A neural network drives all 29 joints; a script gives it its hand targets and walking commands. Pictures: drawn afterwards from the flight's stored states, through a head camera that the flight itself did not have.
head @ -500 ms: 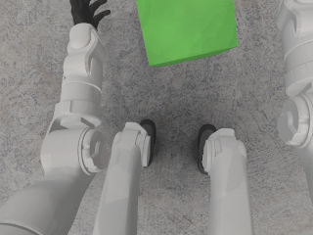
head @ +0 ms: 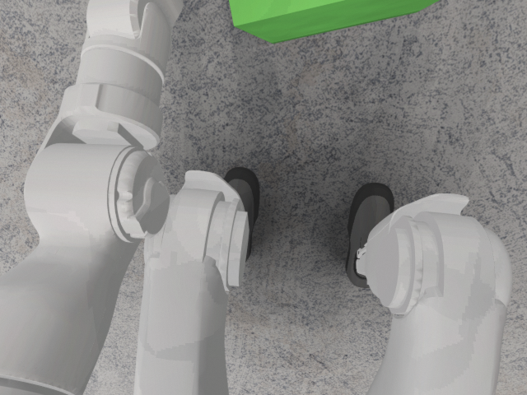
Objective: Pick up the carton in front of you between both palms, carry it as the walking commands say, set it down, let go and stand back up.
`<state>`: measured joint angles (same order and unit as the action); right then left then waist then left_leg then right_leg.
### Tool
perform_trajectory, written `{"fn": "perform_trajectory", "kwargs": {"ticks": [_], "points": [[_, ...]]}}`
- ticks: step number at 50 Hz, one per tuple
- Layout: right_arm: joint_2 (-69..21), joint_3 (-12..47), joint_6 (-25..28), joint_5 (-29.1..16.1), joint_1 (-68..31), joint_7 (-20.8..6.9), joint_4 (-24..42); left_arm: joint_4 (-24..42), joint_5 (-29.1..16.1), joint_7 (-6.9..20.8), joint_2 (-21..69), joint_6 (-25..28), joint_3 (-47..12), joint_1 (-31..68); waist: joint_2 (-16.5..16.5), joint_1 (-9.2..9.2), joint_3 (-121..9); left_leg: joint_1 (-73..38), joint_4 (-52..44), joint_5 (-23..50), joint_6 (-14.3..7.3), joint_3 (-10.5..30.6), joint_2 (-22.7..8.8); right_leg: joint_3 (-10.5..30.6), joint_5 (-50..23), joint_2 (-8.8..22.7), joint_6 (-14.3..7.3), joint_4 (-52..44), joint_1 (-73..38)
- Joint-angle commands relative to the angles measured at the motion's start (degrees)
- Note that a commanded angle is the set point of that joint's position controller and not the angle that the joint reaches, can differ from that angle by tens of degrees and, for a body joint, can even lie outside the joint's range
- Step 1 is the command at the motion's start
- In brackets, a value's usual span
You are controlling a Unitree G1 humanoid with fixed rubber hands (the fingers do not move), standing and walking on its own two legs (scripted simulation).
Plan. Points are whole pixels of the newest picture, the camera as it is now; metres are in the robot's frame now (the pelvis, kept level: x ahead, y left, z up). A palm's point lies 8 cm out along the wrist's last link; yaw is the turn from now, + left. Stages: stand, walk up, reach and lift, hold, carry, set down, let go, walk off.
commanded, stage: reach and lift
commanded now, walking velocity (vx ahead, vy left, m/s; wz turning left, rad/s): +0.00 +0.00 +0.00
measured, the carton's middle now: out of the picture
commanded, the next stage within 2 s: none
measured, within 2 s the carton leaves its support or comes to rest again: leaves its support in 0.72 s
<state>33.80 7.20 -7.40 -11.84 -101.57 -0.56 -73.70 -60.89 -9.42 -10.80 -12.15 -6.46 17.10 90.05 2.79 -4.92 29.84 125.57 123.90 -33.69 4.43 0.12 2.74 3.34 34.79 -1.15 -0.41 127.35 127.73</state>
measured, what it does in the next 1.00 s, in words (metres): stands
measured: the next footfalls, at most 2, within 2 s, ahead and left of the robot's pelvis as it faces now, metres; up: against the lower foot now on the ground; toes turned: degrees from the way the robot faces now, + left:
none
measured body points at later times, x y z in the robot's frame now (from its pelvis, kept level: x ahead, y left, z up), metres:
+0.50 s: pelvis +0.00 +0.00 +0.00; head +0.38 -0.04 +0.21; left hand +0.57 +0.14 -0.18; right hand +0.61 -0.17 -0.19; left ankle +0.12 +0.13 -0.34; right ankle +0.10 -0.12 -0.34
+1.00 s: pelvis +0.00 +0.01 +0.03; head +0.32 -0.05 +0.34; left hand +0.55 +0.12 -0.07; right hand +0.56 -0.18 -0.07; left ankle +0.12 +0.14 -0.34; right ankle +0.10 -0.12 -0.34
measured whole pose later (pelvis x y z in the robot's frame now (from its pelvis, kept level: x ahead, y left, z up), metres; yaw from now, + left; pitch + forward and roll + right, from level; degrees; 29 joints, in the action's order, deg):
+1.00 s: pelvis +0.00 +0.01 +0.03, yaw -3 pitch +41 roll +3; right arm 14.8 -10.5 -20.6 4.1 -79.8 1.9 -53.9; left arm -39.4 0.8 -10.9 -0.7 -18.4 29.0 68.9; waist 2.4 -2.2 3.9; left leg 126.4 118.0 -33.3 5.8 3.0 5.0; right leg 3.8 32.5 -3.6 1.7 119.5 128.3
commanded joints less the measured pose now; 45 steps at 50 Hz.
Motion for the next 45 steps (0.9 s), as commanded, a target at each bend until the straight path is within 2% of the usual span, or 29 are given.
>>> {"fn": "perform_trajectory", "kwargs": {"ticks": [1,5,10,15,19,21,22,24,25,27,29,32,35,39,42,43,45], "points": [[5.2,0.4,2.1,-1.1,-20.4,0.3,7.4,6.2,-1.0,-0.4,-7.5,2.1,-0.8,12.7,-11.1,-2.54,-81.4,-34.8,-4.9,30.0,-0.9,-5.8,0.3,-0.4,-28.3,0.9,0.8,-8.0,-41.4],[3.3,1.0,1.6,-1.5,-17.0,0.2,5.4,5.4,-1.1,-0.8,-6.4,1.8,-0.7,9.9,-11.5,-3.09,-80.9,-33.4,-5.5,28.4,-0.6,-6.1,0.9,-0.5,-27.4,0.9,0.7,-8.2,-40.9],[1.7,-1.6,1.4,1.5,-13.9,-0.5,2.5,4.6,1.6,0.1,-4.1,1.6,1.1,9.3,-9.8,-1.96,-72.2,-30.7,-6.1,23.9,-0.3,-5.6,1.1,-0.6,-21.5,0.8,0.5,-9.7,-33.2],[1.2,-1.5,1.6,1.8,-16.9,-0.3,4.7,6.9,1.9,0.1,-2.8,1.7,0.6,12.7,-9.4,-0.97,-72.5,-32.2,-6.5,22.2,-0.4,-5.6,1.5,-1.0,-18.9,0.5,0.3,-10.3,-33.5],[-4.7,0.6,1.4,0.8,-20.3,-0.7,6.0,6.5,1.0,0.7,3.2,1.2,-0.9,15.7,-10.1,-0.54,-71.5,-33.1,-6.8,20.4,-0.7,-5.9,2.5,-1.3,-16.9,-0.1,0.0,-10.6,-36.1],[-10.5,0.9,0.7,1.4,-20.4,-1.8,5.8,5.4,3.4,1.5,6.6,0.8,0.7,15.7,-10.4,-1.87,-69.3,-33.6,-7.1,19.3,-1.0,-6.4,2.9,-1.4,-15.6,-0.6,0.1,-10.7,-36.3],[-21.9,2.6,0.1,1.4,-23.2,-4.0,7.1,6.8,4.0,3.6,16.8,0.2,-1.1,19.3,-10.6,-2.19,-68.4,-33.2,-7.1,18.9,-1.4,-6.4,3.5,-1.4,-15.5,-1.4,-0.1,-10.8,-36.3],[-40.3,3.3,-1.3,3.6,-24.6,-9.3,7.4,6.6,5.4,9.0,35.2,-2.1,-3.0,25.0,-10.7,-1.1,-64.7,-30.4,-5.8,17.7,-1.5,-6.3,4.4,-1.1,-16.6,-2.2,-0.3,-9.8,-34.8],[-47.5,2.1,-2.4,4.7,-22.3,-11.8,7.4,7.2,6.6,11.5,41.3,-3.4,-3.3,26.3,-10.8,-0.48,-63.2,-29.4,-5.6,16.9,-1.6,-6.3,4.7,-1.5,-16.4,-2.7,-0.5,-9.7,-33.6],[-55.9,-0.1,-4.0,6.1,-18.4,-14.9,9.1,8.4,7.3,15.2,47.7,-5.1,-3.9,26.6,-10.0,0.22,-61.9,-27.6,-5.2,16.8,-2.3,-6.6,5.0,-2.6,-16.7,-3.4,-0.9,-9.4,-30.8],[-59.9,-1.6,-4.6,6.5,-15.7,-16.4,10.5,9.5,6.4,17.0,50.9,-6.0,-5.0,26.0,-9.0,0.81,-62.0,-26.7,-4.7,18.5,-2.8,-6.8,5.2,-3.3,-18.4,-3.7,-1.1,-9.1,-29.2],[-63.2,-1.2,-5.1,5.6,-15.2,-16.5,14.3,11.9,3.6,17.9,54.4,-6.5,-7.7,26.1,-8.3,1.04,-66.9,-26.2,-3.9,21.8,-3.1,-7.1,5.4,-3.5,-22.1,-3.8,-1.3,-8.5,-31.3],[-66.7,1.9,-5.1,3.2,-17.3,-15.6,20.2,14.6,0.4,17.9,57.7,-6.9,-11.3,26.5,-9.2,1.15,-77.6,-27.1,-3.4,25.9,-3.1,-7.3,5.4,-3.5,-29.1,-3.8,-1.1,-7.7,-38.0],[-72.0,7.0,-5.8,0.3,-21.5,-13.5,32.5,22.5,-2.9,16.7,61.4,-8.0,-17.1,28.7,-12.4,0.86,-102.0,-28.1,-4.8,31.6,-2.2,-8.1,5.8,-3.6,-43.0,-4.2,-0.5,-7.8,-55.9],[-76.6,8.0,-7.6,0.9,-20.8,-11.9,39.6,29.3,-3.7,16.3,62.6,-9.4,-20.6,30.5,-15.4,1.39,-118.1,-24.9,-7.3,32.0,-1.4,-8.7,6.5,-3.0,-52.5,-4.8,0.0,-9.1,-70.4],[-78.5,8.0,-8.5,1.8,-19.3,-11.2,39.9,31.3,-3.5,16.0,63.3,-9.8,-22.2,31.0,-15.1,1.97,-120.8,-25.6,-8.0,31.6,-1.3,-8.7,6.9,-3.4,-51.6,-5.4,0.5,-10.2,-70.4],[-80.4,6.3,-10.0,3.5,-15.1,-10.6,37.9,33.6,-2.2,15.9,64.0,-10.8,-23.4,31.1,-12.6,2.49,-117.3,-29.1,-10.4,31.1,-1.2,-8.2,7.1,-4.9,-43.9,-6.3,1.0,-13.1,-62.6]]}}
